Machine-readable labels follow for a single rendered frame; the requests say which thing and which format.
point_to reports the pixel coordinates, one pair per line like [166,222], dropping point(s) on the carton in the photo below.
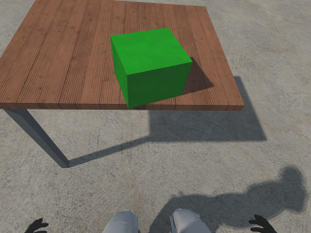
[150,66]

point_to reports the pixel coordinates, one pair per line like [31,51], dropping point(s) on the right robot hand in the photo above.
[261,221]

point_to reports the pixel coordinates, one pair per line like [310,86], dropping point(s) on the left robot hand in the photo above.
[36,224]

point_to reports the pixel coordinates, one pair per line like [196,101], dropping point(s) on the robot thigh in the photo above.
[186,221]
[122,222]

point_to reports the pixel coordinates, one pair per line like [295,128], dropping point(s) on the robot right thigh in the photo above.
[186,221]

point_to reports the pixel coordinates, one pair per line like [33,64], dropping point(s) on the robot left thigh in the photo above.
[122,222]

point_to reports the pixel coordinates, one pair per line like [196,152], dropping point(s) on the table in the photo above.
[61,58]

